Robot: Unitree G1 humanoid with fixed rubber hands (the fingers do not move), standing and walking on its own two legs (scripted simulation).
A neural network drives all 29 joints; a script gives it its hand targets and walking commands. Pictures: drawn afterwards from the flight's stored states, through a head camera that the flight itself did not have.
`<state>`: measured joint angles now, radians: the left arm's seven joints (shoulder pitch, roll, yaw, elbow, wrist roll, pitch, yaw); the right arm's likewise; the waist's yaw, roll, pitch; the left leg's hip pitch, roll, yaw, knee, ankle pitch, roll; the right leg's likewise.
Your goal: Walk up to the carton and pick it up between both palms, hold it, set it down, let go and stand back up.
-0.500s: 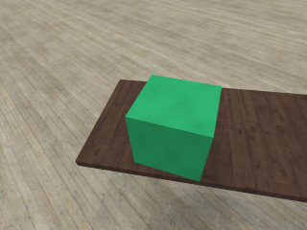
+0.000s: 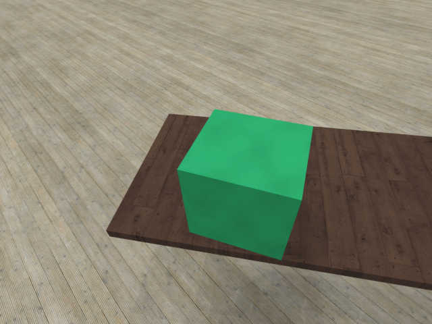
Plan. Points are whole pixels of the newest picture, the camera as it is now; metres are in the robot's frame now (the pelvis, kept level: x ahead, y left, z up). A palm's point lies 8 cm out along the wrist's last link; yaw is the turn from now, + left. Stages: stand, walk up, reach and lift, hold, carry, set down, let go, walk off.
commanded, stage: stand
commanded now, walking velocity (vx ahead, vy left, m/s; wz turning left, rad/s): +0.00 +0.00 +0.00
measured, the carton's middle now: (247, 182) +0.43 -0.04 +0.02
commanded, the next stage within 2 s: none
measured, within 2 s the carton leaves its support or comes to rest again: neither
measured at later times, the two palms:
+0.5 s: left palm out of the picture -0.03 +0.20 -0.15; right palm out of the picture -0.03 -0.19 -0.15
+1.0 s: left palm out of the picture -0.03 +0.21 -0.15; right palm out of the picture -0.02 -0.17 -0.15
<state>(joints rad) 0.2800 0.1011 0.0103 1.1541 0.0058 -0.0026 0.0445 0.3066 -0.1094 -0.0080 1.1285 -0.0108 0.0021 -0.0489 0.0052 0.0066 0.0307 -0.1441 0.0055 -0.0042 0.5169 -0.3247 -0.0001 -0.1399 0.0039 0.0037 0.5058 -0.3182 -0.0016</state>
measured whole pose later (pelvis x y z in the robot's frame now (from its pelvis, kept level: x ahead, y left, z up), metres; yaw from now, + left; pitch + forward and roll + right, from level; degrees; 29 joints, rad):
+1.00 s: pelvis +0.01 +0.02 +0.00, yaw +0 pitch -3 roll +0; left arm 0.29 0.08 0.00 1.22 0.01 0.00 0.05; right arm 0.30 -0.09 0.01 1.18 -0.01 -0.02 -0.05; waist 0.01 0.00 0.04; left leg -0.11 -0.03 0.01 0.46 -0.31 0.03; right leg -0.10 -0.03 0.02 0.45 -0.30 0.04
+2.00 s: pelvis +0.01 +0.04 +0.00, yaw +0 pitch -3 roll +0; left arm 0.29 0.07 0.00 1.24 0.01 0.01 0.06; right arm 0.33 -0.09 0.00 1.16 -0.01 -0.02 -0.05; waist 0.00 0.00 0.04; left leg -0.09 -0.07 0.02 0.44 -0.30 0.07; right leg -0.09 -0.07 0.03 0.44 -0.31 0.07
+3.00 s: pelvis +0.02 +0.05 +0.00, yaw +0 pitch -2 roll +0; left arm 0.29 0.07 -0.01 1.22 0.01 0.02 0.05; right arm 0.35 -0.09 0.01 1.16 0.00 -0.02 -0.05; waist -0.01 -0.01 0.05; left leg -0.08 -0.08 0.03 0.42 -0.30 0.08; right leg -0.09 -0.08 0.03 0.43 -0.30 0.08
